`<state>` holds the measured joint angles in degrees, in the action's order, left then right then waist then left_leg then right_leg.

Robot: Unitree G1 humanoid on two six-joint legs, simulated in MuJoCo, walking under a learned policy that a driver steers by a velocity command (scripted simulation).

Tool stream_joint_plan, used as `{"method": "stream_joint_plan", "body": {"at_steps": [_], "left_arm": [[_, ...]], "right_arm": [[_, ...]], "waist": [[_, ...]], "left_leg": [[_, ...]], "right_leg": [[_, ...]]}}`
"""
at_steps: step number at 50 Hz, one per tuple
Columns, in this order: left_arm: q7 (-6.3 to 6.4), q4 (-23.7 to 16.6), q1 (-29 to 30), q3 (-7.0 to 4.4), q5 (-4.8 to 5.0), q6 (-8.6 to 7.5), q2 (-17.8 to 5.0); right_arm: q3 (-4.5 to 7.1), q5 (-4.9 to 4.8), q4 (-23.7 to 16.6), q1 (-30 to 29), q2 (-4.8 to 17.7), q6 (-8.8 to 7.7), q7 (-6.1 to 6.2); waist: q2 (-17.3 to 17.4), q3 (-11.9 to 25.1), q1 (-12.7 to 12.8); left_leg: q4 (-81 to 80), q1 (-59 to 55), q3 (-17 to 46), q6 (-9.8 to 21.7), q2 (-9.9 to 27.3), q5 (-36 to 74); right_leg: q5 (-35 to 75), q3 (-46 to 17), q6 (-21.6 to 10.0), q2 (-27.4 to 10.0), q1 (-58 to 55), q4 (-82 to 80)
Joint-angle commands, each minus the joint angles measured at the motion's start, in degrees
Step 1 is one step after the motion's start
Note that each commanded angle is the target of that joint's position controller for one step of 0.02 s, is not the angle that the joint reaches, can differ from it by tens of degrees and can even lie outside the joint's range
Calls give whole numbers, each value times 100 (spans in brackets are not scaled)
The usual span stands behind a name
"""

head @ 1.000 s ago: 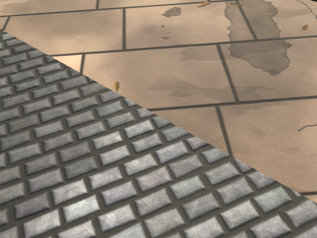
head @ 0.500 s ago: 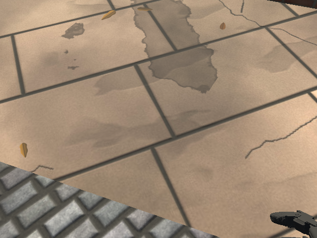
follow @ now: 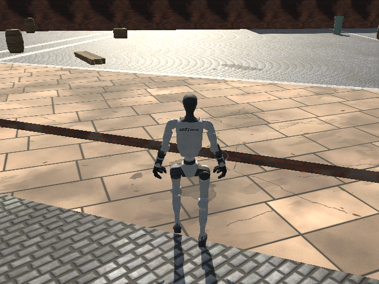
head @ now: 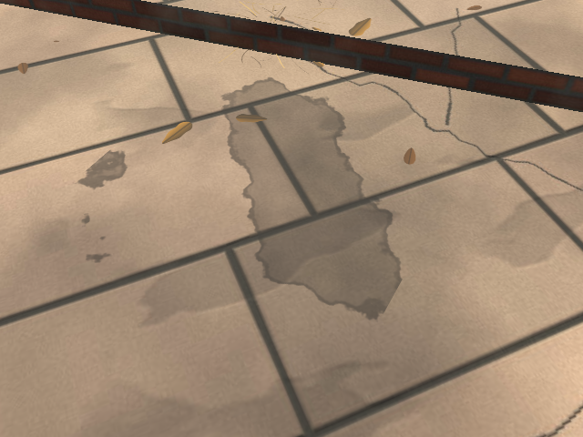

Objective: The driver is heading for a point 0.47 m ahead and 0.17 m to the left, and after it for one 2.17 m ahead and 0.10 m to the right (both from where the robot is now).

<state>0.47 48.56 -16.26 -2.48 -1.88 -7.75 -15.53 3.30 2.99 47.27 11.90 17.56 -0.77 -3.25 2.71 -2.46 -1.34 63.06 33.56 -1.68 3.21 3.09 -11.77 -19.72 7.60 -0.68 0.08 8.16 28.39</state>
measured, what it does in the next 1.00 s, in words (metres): goes down: left foot 0.15 m lower, then right foot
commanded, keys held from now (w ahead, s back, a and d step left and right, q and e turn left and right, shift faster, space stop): w+q+shift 0.30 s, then e+shift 0.70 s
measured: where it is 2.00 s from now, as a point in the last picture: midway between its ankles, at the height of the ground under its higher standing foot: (298, 362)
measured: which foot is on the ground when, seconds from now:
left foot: up 0.00-0.18, down 0.20-0.48, up 0.50-0.86, down 0.88-1.00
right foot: down 0.00-0.14, up 0.16-0.46, down 0.48-0.88, up 0.90-1.00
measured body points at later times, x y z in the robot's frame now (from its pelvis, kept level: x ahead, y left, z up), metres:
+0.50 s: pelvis +0.46 +0.02 -0.18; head +0.48 +0.02 +0.27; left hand +0.62 +0.27 -0.26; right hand +0.46 -0.22 -0.33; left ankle +0.27 +0.03 -0.85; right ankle +0.66 -0.04 -0.88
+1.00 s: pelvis +0.67 +0.07 -0.14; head +0.71 +0.08 +0.31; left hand +0.79 +0.37 -0.25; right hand +0.86 -0.19 -0.22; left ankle +0.73 +0.18 -0.88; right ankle +0.64 -0.06 -0.82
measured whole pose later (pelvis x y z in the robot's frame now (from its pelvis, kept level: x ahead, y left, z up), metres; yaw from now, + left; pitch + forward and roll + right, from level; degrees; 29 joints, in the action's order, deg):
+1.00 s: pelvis +0.67 +0.07 -0.14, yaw -5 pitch +3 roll +0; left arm 2.5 39.7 -13.2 -6.0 1.8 2.5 -19.8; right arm 2.2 1.4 41.6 1.0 13.6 -1.2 2.1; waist -2.0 -1.9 2.7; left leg 24.6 20.2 3.9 0.8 -2.2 -7.1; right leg -27.6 -8.4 2.9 6.4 28.7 58.6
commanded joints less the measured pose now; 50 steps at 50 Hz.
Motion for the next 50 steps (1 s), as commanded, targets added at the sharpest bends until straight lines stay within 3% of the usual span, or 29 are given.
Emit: {"method": "stream_joint_plan", "body": {"at_steps": [1,3,6,8,9,10,11,12,13,14,15,17,18,21,22,23,24,25,26,27,28,30,35,42,44,45,46,48,50], "left_arm": [[71,-293,1259,-260,108,-432,-580],[5,-30,1286,-200,96,-619,-322],[43,177,1340,-235,230,-423,-561],[82,87,1648,-213,135,-158,-624],[71,7,2056,-166,79,50,-537],[53,-236,2042,-47,-101,175,-184],[-33,-865,1332,124,-249,148,111],[-121,-1109,1174,282,-373,99,261],[-127,-889,1063,249,-414,123,-47],[-97,-940,780,230,-459,147,-162],[-68,-1003,987,103,-402,186,-713],[-64,-1021,2020,-7,-211,245,-993],[-81,-1095,2157,47,-123,239,-827],[-166,-909,1894,311,70,297,90],[-102,-1026,1918,139,360,108,-38],[-93,-874,1125,-22,303,50,-295],[-112,-508,122,-146,269,40,-450],[-126,0,-1280,-204,294,77,-539],[-216,75,-1259,-74,109,109,-604],[-244,-140,-549,-105,97,174,-417],[-226,-350,56,-140,170,180,-382],[-202,-545,581,-196,303,223,-508],[53,-701,485,-372,226,525,-946],[275,-1030,455,-499,383,922,-1031],[270,-1159,495,-425,402,940,-733],[249,-1051,-144,-314,340,963,-280],[229,-1272,-469,-359,415,929,-518],[191,-1106,-354,-577,375,956,-1318],[217,-1086,-252,-585,349,1080,-1162]], "right_arm": [[271,55,-39,1178,528,124,-128],[180,-167,108,1075,162,-58,-117],[244,-68,416,1688,444,96,-49],[401,-109,703,2840,693,198,-4],[417,-141,954,3547,631,160,0],[393,-103,1048,3365,834,73,-6],[153,-273,1075,3104,779,-84,93],[73,-343,883,2747,493,-153,217],[126,-267,617,2264,610,-148,280],[348,-141,199,1455,1584,-157,435],[445,-2,48,957,1740,-261,565],[253,-67,474,1551,1080,-356,544],[223,-184,508,1607,974,-361,547],[103,-390,828,1886,458,-416,398],[14,-509,864,1920,152,-511,512],[10,-509,908,1695,308,-542,542],[23,-414,941,1450,435,-549,523],[68,-251,863,979,505,-552,511],[-68,-231,815,1896,-116,-604,421],[-94,-272,679,1767,-23,-630,351],[-88,-334,358,891,3,-601,379],[-23,-231,4,143,46,-502,496],[-41,-266,-376,-288,-176,-287,579],[53,-367,-805,-1142,359,-163,508],[135,-338,-702,-718,547,-241,495],[169,-224,-741,-619,762,-202,551],[163,31,-801,-683,803,-139,541],[98,-124,-1004,-1132,299,-130,563],[86,-200,-1017,-1232,273,-69,592]], "waist": [[-831,203,-930],[-341,-41,-944],[-443,-20,-1177],[97,104,-1796],[740,-12,-2306],[1408,-539,-1839],[2033,-791,-506],[1365,-363,-111],[185,-133,19],[490,428,363],[384,16,405],[-1473,-671,92],[-1510,-801,34],[-217,-473,-432],[150,-143,-347],[-107,312,200],[-26,769,759],[-645,1302,1385],[-2244,2148,650],[-1599,1925,572],[-969,1063,521],[-36,531,242],[-667,896,-88],[-1019,873,-15],[-836,962,-155],[151,1474,153],[1204,1705,388],[616,1156,348],[241,868,360]], "left_leg": [[-175,-675,-211,340,258,2265],[-1954,-2452,-673,177,-159,4717],[-2298,-3358,-819,359,-243,4305],[-3395,-3941,-16,1096,161,3836],[-4378,-4467,-76,1313,62,3824],[-3652,-4391,-180,1155,-219,3014],[-2538,-4403,971,922,-121,4864],[-2859,-4542,2638,1281,193,4156],[-3504,-4087,3583,1666,580,2483],[-4642,-3476,5836,2338,1441,246],[-4815,-2625,7404,2700,1940,-401],[-4155,-1976,5799,2474,1727,1103],[-4087,-1461,4521,2022,1192,1870],[-4081,-592,1630,798,-351,3971],[-3424,-405,1808,721,-213,4948],[-2648,-964,1524,443,-314,5786],[-1644,-1303,1288,196,-307,5483],[678,-991,719,-181,-727,2726],[2429,1,776,-577,-1359,-2347],[2280,370,998,-557,-1053,-1918],[2085,739,897,-628,-836,-1708],[1285,563,776,-562,-563,-1412],[-1744,-907,567,-667,-813,-508],[-3462,-1523,1130,-787,-836,275],[-4500,-2622,1226,-491,-196,1159],[-4276,-3701,2195,83,1083,2079],[-4435,-3857,3553,948,2003,2357],[-4345,-3401,2686,1052,1720,2175],[-4264,-2998,1848,793,1239,2142]], "right_leg": [[114,-595,-424,-919,428,-1049],[-717,451,-41,-326,1630,-623],[1139,613,-145,-650,1322,1026],[1682,659,-20,-541,1373,4190],[-116,769,-57,104,1790,5965],[-1933,361,-269,280,2885,7237],[-1242,-392,-366,101,4227,6659],[-861,-901,-157,-146,4789,5754],[-775,-1022,49,-227,4599,5568],[-1026,-1421,313,-296,4384,5432],[-734,-1940,541,-676,4646,5502],[-75,-1771,597,-883,4703,4612],[385,-1374,513,-872,3991,3558],[2318,-16,10,-103,896,1688],[2583,-37,6,373,20,1476],[2832,84,-136,652,-530,843],[3393,-74,-310,597,-1111,456],[5074,-1142,-760,-207,-2085,429],[7029,-3869,-2047,-1810,-3094,187],[6287,-4487,-2109,-1789,-2670,-428],[5569,-3920,-1985,-1594,-1859,-474],[4621,-3439,-1741,-1189,-460,-838],[4684,-2691,-1317,-487,1014,-873],[1827,-3768,-738,-232,943,-639],[973,-3589,-396,139,1327,138],[-1110,-2768,-127,680,1948,1550],[-1931,-2147,54,927,2724,2422],[-1122,-1754,443,225,3083,3642],[-642,-1526,609,57,3124,4160]]}}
